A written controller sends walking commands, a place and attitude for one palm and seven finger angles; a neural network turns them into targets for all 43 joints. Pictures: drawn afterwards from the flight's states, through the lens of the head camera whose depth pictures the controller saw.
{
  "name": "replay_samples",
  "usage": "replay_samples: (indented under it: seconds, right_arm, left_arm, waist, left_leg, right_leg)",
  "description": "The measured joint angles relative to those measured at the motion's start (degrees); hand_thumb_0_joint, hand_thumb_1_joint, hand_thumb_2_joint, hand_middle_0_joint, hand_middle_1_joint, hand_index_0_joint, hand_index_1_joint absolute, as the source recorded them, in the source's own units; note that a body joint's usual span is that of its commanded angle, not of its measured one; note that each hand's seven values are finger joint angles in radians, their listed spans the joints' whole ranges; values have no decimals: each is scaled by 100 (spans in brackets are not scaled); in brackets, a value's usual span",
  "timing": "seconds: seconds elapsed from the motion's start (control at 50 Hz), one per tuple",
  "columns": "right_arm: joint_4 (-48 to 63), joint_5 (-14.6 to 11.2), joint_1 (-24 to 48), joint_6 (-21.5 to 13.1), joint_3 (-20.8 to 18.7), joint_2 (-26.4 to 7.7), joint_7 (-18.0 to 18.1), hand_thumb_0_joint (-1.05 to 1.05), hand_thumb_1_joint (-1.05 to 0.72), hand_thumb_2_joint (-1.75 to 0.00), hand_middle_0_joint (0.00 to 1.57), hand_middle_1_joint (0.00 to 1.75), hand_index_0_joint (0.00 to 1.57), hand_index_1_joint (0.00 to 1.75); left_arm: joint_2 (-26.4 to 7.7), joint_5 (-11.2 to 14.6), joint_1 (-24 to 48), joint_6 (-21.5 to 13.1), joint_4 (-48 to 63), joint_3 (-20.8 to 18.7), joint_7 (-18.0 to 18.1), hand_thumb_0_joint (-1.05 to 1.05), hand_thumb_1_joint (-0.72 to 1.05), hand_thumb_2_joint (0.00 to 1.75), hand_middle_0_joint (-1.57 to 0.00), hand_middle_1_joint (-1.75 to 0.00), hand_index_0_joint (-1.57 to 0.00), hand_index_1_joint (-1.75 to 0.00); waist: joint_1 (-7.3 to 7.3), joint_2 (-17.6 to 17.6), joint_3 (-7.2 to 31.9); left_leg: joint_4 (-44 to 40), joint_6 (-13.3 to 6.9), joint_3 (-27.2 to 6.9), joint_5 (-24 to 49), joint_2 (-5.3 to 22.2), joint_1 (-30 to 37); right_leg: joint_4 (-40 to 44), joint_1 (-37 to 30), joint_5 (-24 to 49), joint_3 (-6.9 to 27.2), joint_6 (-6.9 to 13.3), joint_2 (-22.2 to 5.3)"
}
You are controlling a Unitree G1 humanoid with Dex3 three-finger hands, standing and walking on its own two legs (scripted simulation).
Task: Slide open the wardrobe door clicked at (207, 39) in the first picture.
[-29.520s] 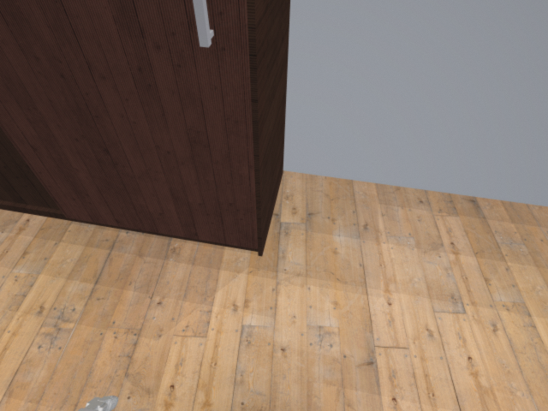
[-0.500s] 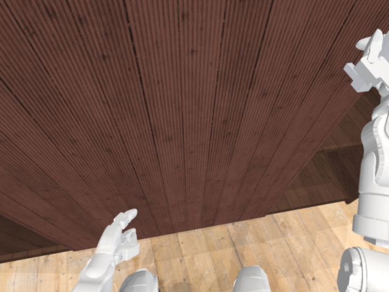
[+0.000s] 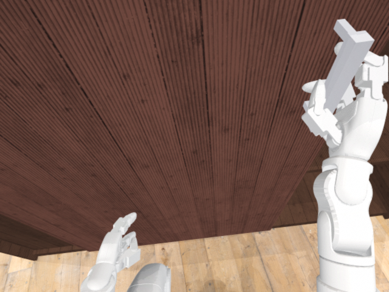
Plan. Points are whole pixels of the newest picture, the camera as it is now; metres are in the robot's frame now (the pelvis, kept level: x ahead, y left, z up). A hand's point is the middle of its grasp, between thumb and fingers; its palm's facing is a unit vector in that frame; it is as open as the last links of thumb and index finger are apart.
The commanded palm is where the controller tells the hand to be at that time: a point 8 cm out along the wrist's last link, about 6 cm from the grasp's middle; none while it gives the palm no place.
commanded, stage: step sideways, sliding the door along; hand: right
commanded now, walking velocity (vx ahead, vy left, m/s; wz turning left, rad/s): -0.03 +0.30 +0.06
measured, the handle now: (327, 81) +0.37 -0.23 +0.21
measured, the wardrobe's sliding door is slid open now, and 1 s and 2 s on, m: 0.58 0.68 0.68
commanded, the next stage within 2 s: stop walking and hold the door there in 0.86 s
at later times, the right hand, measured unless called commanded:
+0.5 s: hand (241, 120) +0.32 -0.10 +0.20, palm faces +0.31 +0.95 +0.07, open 7.3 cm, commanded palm +0.29 -0.07 +0.12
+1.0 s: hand (234, 118) +0.34 -0.09 +0.19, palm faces +0.67 +0.74 -0.04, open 7.7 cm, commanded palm +0.30 -0.10 +0.10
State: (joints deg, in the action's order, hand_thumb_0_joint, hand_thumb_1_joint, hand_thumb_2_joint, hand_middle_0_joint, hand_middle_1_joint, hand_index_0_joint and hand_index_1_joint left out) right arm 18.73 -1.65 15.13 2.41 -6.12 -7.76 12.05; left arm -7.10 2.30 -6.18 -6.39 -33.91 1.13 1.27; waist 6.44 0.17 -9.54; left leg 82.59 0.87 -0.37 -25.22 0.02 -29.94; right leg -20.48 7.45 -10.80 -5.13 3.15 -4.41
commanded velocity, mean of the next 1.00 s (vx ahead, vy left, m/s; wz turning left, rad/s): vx -0.07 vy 0.22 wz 0.03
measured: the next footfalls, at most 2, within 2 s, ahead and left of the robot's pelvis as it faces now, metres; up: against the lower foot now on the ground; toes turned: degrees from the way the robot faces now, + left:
left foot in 0.76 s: +0.18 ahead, +0.43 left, +0.00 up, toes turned -1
right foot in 0.94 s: +0.08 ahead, +0.15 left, +0.00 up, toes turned +0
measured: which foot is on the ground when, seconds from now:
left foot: up 0.00-0.74, down 0.76-0.96, up 0.98-1.00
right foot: down 0.00-0.74, up 0.76-0.92, down 0.94-1.00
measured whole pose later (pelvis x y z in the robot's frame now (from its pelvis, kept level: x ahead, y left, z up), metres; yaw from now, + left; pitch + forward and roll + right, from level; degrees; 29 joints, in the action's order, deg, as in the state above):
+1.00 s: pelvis +0.05 +0.22 -0.06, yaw +1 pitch -7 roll +0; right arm 17.3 -3.6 12.2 -2.3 -29.4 -19.7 13.2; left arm -14.3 3.4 -10.5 -2.8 -40.0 -4.5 0.9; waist 5.9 1.0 -13.0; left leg 58.7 1.4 -6.7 -22.6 3.9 -26.6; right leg -50.0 13.9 -32.2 -3.0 4.6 3.1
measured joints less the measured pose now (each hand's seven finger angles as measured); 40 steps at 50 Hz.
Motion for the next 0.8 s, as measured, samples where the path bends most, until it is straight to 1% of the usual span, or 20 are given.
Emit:
replay_samples:
  seconds: [0.06,0.14,0.22,0.28,0.34,0.4,0.46,0.52,0.58,0.62,0.66,0.68,0.7,0.72,0.74,0.76,0.78,0.8]
  right_arm:
    - [141,-58,-28,23,175,-21,-41,1,-76,-81,43,140,10,106]
    - [128,-160,-32,30,367,-33,-74,1,-76,-81,40,140,9,107]
    - [50,-243,-48,45,504,-45,-88,2,-76,-81,39,140,8,110]
    - [31,-248,-61,47,573,-48,-67,2,-76,-82,40,140,8,111]
    - [84,-221,-69,57,583,-82,-42,2,-76,-82,40,140,8,111]
    - [163,-184,-80,50,530,-152,-22,1,-76,-83,40,140,8,111]
    - [207,-155,-109,-5,386,-233,-14,0,-75,-84,41,140,7,110]
    - [163,-167,-126,-96,158,-320,-8,0,-75,-85,43,140,7,109]
    - [-46,-163,-56,-230,-254,-411,40,-2,-74,-86,44,140,7,108]
    - [-225,-209,8,-325,-564,-485,72,-2,-74,-87,45,140,6,107]
    - [-435,-267,82,-406,-890,-572,128,-3,-75,-87,45,140,4,107]
    - [-556,-289,145,-415,-1064,-638,158,-4,-75,-87,45,140,3,107]
    - [-687,-298,244,-379,-1240,-750,179,-5,-75,-88,43,140,2,106]
    - [-829,-288,381,-290,-1402,-911,186,-5,-75,-88,42,140,1,106]
    - [-959,-247,532,-131,-1552,-1150,171,-6,-75,-89,40,140,0,105]
    - [-1076,-197,659,65,-1713,-1462,147,-8,-75,-89,39,140,0,102]
    - [-1151,-122,670,148,-1969,-1584,175,-9,-75,-89,38,140,0,98]
    - [-1187,-61,585,141,-2238,-1544,243,-10,-75,-90,37,140,0,96]
  left_arm:
    - [94,-43,202,19,99,89,-21,1,91,90,-20,-30,-20,-29]
    - [139,-101,312,181,184,196,-44,1,91,90,-20,-30,-20,-30]
    - [83,-148,278,418,218,258,-20,1,91,90,-20,-30,-20,-30]
    - [10,-160,205,576,226,258,25,1,91,90,-20,-30,-20,-30]
    - [-52,-162,121,687,239,231,70,1,91,90,-20,-30,-20,-30]
    - [-96,-152,31,745,271,178,102,1,91,90,-20,-30,-20,-30]
    - [-136,-147,-44,699,367,65,170,1,91,90,-18,-30,-20,-30]
    - [-219,-130,-62,662,469,-33,173,1,91,90,-17,-29,-20,-30]
    - [-301,-122,-83,583,536,-92,153,1,91,90,-17,-29,-20,-30]
    - [-349,-113,-90,505,565,-130,123,1,91,90,-18,-29,-20,-30]
    - [-391,-109,-88,422,575,-170,81,1,91,90,-18,-30,-20,-30]
    - [-403,-95,-81,387,569,-187,57,1,91,90,-18,-30,-20,-30]
    - [-397,-63,-75,348,549,-197,35,1,91,90,-19,-30,-20,-30]
    - [-372,-20,-85,309,517,-198,9,1,91,90,-19,-30,-20,-30]
    - [-325,10,-287,117,620,-136,-87,1,91,90,-19,-30,-23,-32]
    - [-288,44,-551,-104,778,-4,-215,1,91,90,-19,-30,-29,-35]
    - [-423,51,-594,-248,808,112,-311,1,91,90,-19,-30,-35,-39]
    - [-622,14,-466,-278,663,103,-308,1,91,90,-20,-30,-39,-41]
  waist:
    - [8,21,-125]
    - [-44,32,-137]
    - [-96,-10,-8]
    - [-73,-53,94]
    - [-31,-78,141]
    - [36,-106,137]
    - [106,-155,106]
    - [139,-229,87]
    - [204,-358,68]
    - [268,-472,24]
    - [330,-600,-15]
    - [340,-647,-35]
    - [333,-638,-64]
    - [289,-543,-73]
    - [187,-280,-19]
    - [22,115,137]
    - [-123,154,213]
    - [-282,-97,162]
  left_leg:
    - [-170,47,113,-34,-5,-134]
    - [93,83,298,-31,-116,-403]
    - [921,88,347,-104,-222,-813]
    - [1737,87,241,-230,-234,-1217]
    - [2487,100,102,-318,-168,-1648]
    - [2972,115,-3,-326,-35,-2032]
    - [3118,126,-12,-300,119,-2315]
    - [3028,121,70,-247,278,-2468]
    - [2484,72,213,-334,422,-2432]
    - [1731,36,334,-396,509,-2217]
    - [550,7,473,-475,544,-1767]
    - [-235,5,515,-393,518,-1419]
    - [-1099,24,499,-93,476,-994]
    - [-2029,54,426,453,465,-502]
    - [-2951,51,277,1174,553,10]
    - [-3571,65,-3,1628,726,409]
    - [-3304,292,-87,875,771,372]
    - [-2904,419,-61,389,674,306]
  right_leg:
    - [77,-59,60,-51,-33,-23]
    - [133,-76,120,2,-71,-57]
    - [76,30,119,129,-130,-168]
    - [-14,152,86,206,-217,-323]
    - [-88,255,58,277,-334,-529]
    - [-127,303,35,340,-446,-774]
    - [-125,283,16,390,-522,-1026]
    - [-88,240,2,487,-523,-1262]
    - [-70,188,-36,603,-514,-1514]
    - [-69,116,-73,659,-570,-1685]
    - [-144,65,-142,707,-699,-1851]
    - [-300,100,-216,745,-752,-1917]
    - [-613,203,-322,766,-795,-1952]
    - [-1118,412,-456,796,-780,-1919]
    - [-1833,710,-620,856,-683,-1735]
    - [-2840,1094,-1048,944,-599,-1380]
    - [-4038,1442,-1498,1157,-544,-1123]
    - [-5148,1677,-1794,1416,-499,-880]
